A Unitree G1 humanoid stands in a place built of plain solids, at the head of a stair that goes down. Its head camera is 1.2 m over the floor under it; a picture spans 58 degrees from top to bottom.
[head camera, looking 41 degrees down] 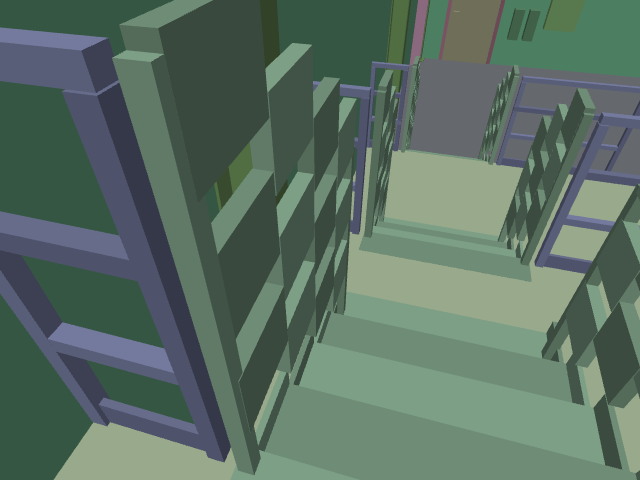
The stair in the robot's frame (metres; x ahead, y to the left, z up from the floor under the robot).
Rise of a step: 0.16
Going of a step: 0.30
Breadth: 1.12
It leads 16 degrees to the right of straight ahead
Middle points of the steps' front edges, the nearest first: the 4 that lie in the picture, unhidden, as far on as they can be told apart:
0.66 -0.41 -0.16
0.95 -0.49 -0.32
1.24 -0.58 -0.48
1.53 -0.66 -0.64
